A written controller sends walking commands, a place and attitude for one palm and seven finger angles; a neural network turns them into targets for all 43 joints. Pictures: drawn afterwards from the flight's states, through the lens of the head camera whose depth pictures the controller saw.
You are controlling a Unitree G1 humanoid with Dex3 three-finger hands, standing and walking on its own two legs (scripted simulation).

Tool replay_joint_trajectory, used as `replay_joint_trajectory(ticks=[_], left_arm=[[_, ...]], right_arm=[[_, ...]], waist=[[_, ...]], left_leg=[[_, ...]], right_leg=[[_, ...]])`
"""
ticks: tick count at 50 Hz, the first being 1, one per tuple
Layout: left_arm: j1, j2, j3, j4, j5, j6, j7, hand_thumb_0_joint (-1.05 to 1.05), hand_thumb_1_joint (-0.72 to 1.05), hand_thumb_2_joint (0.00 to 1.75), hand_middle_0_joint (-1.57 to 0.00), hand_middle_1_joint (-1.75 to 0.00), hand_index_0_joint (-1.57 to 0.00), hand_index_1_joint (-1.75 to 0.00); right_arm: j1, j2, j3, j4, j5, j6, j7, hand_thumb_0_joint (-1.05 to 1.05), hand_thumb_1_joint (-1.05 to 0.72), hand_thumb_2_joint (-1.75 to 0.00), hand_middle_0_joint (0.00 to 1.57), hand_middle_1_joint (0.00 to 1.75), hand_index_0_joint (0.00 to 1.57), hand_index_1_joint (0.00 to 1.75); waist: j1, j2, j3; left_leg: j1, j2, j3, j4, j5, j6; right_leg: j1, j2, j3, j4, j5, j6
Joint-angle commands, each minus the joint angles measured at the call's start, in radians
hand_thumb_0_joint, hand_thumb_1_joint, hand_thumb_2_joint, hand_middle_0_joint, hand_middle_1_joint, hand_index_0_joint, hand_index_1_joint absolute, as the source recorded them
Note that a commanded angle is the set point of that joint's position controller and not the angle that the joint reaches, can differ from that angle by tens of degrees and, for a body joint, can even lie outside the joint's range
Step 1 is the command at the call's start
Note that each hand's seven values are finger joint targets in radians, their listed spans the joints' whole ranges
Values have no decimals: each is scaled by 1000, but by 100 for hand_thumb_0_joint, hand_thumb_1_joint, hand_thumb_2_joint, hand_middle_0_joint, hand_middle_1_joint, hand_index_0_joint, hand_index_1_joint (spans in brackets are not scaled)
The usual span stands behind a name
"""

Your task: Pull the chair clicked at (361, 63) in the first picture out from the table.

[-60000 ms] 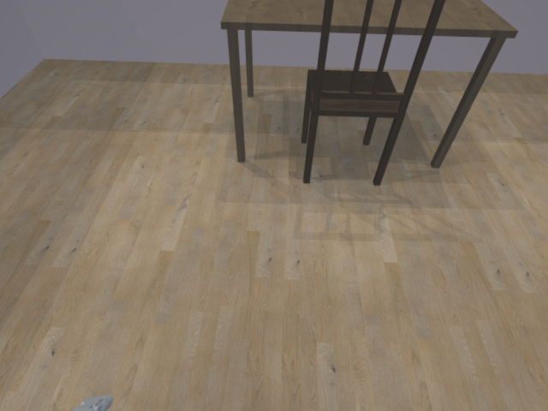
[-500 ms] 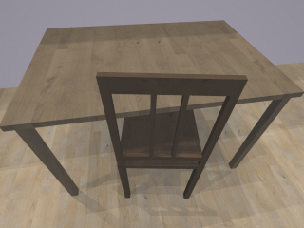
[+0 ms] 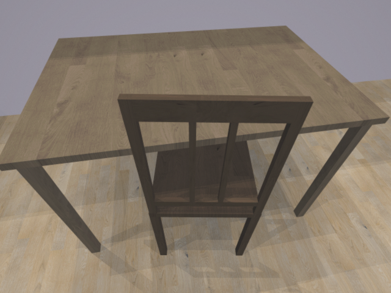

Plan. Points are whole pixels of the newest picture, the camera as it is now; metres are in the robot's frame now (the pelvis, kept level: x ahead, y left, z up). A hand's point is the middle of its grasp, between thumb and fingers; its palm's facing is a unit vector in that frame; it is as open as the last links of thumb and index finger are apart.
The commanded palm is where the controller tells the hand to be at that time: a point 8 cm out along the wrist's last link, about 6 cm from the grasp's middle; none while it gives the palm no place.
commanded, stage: look again from close up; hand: left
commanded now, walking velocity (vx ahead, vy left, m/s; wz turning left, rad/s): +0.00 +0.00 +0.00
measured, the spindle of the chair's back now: (192, 167) +0.46 +0.04 -0.06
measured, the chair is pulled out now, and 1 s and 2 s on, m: -0.05 -0.05 -0.05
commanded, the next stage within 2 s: none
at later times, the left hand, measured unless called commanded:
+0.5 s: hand out of the picture -0.02 +0.15 -0.17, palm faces +0.04 -0.98 -0.17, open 7.4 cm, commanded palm none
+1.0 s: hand out of the picture -0.02 +0.13 -0.17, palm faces +0.06 -0.98 -0.17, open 7.4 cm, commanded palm none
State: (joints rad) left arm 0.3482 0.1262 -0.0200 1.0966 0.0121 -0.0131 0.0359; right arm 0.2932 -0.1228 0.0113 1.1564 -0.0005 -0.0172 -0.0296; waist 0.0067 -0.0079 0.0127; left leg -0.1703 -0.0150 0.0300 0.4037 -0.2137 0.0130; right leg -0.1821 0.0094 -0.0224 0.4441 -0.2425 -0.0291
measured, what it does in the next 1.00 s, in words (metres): stands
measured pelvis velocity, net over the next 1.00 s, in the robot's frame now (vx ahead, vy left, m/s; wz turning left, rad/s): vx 0.01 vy -0.02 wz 0.01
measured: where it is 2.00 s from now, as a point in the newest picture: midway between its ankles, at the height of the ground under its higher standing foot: outside the picture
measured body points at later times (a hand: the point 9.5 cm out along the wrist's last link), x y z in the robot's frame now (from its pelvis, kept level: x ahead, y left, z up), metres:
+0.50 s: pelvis +0.01 -0.01 +0.00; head +0.01 -0.02 +0.45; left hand -0.02 +0.20 -0.16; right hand +0.00 -0.22 -0.17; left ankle +0.00 +0.11 -0.74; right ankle +0.00 -0.10 -0.74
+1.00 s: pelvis +0.01 -0.02 +0.00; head +0.01 -0.03 +0.45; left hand -0.02 +0.19 -0.16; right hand +0.00 -0.23 -0.17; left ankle +0.00 +0.11 -0.74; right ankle +0.00 -0.10 -0.74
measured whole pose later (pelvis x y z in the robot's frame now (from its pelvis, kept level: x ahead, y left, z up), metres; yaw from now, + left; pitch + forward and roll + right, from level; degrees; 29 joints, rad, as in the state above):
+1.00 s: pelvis +0.01 -0.02 +0.00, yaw +1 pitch -1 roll +1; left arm 0.36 0.12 -0.02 1.10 0.01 -0.02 0.03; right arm 0.31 -0.12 0.01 1.16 0.00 -0.02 -0.04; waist 0.01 0.00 0.00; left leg -0.16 0.01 0.01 0.40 -0.23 -0.02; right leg -0.16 0.03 -0.04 0.43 -0.26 -0.06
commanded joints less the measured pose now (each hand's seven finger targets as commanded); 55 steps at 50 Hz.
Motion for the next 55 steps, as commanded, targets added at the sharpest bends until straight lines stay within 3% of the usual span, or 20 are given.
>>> replay_joint_trajectory(ticks=[1,9,11,15,21,23,25,29,30,34,35,44,54,55], left_arm=[[82,97,21,-21,-3,-12,3,0,90,90,-20,-30,-20,-30],[89,92,23,-20,-4,-16,4,0,90,90,-20,-30,-20,-30],[83,93,22,-19,-4,-13,3,0,90,90,-20,-30,-20,-30],[84,92,21,-17,-5,-13,3,0,90,90,-20,-30,-20,-30],[89,90,22,-15,-5,-13,3,0,90,90,-20,-30,-20,-30],[86,93,23,-14,-4,-15,3,0,90,90,-20,-30,-20,-30],[85,91,23,-14,-6,-14,3,0,90,90,-20,-30,-20,-30],[87,92,24,-13,-5,-16,4,0,90,90,-20,-30,-20,-30],[86,92,24,-14,-5,-15,2,0,90,90,-20,-30,-20,-30],[93,91,24,-12,-5,-18,4,0,90,90,-20,-30,-20,-30],[91,92,23,-12,-7,-15,3,0,90,90,-20,-30,-20,-30],[96,94,25,-13,-6,-18,3,0,90,90,-20,-30,-20,-30],[99,91,26,-11,-6,-17,3,0,90,90,-20,-30,-20,-30],[96,93,26,-12,-7,-15,2,0,90,90,-20,-30,-20,-30]], right_arm=[[61,-87,-12,-27,3,-17,-4,0,-90,-90,20,30,20,30],[70,-83,-12,-27,3,-19,-6,0,-90,-90,20,30,20,30],[64,-85,-10,-26,3,-18,-7,0,-90,-90,20,30,20,30],[66,-80,-10,-25,4,-17,-7,0,-90,-90,20,30,20,30],[67,-83,-10,-25,3,-17,-8,0,-90,-90,20,30,20,30],[73,-81,-9,-23,3,-19,-8,0,-90,-90,20,30,20,30],[68,-78,-9,-23,4,-17,-9,0,-90,-90,20,30,20,30],[76,-79,-8,-22,2,-18,-9,0,-90,-90,20,30,20,30],[72,-75,-8,-20,3,-18,-10,0,-90,-90,20,30,20,30],[80,-77,-8,-20,2,-18,-10,0,-90,-90,20,30,20,30],[71,-74,-7,-21,4,-16,-10,0,-90,-90,20,30,20,30],[84,-74,-7,-20,2,-18,-11,0,-90,-90,20,30,20,30],[88,-71,-7,-18,2,-17,-13,0,-90,-90,20,30,20,30],[85,-67,-6,-19,3,-17,-13,0,-90,-90,20,30,20,30]], waist=[[4,4,79],[3,-1,47],[4,17,69],[5,-7,86],[4,19,71],[4,-8,57],[5,-7,77],[3,-12,54],[6,-8,78],[5,-22,49],[7,-8,83],[5,-1,57],[6,4,68],[8,5,91]], left_leg=[[-13,92,-102,-76,49,26],[8,92,-96,-62,85,25],[-2,95,-99,-68,76,25],[-7,96,-95,-74,63,27],[3,93,-96,-68,73,25],[6,96,-91,-62,90,25],[1,96,-89,-68,80,25],[8,94,-89,-57,99,23],[-4,94,-86,-65,87,23],[9,93,-84,-51,105,22],[-4,91,-83,-59,86,23],[6,89,-87,-47,104,21],[1,91,-84,-49,104,19],[-11,92,-85,-60,86,21]], right_leg=[[-77,-103,108,-105,52,-12],[-62,-104,108,-104,81,-15],[-72,-102,106,-103,77,-16],[-74,-100,102,-112,66,-14],[-73,-100,112,-109,77,-18],[-56,-103,106,-105,98,-16],[-65,-99,105,-112,89,-18],[-52,-103,109,-108,106,-18],[-58,-101,104,-113,98,-18],[-42,-108,106,-110,122,-18],[-58,-105,106,-120,98,-19],[-43,-107,110,-118,116,-20],[-44,-105,106,-120,112,-22],[-52,-101,102,-126,90,-22]])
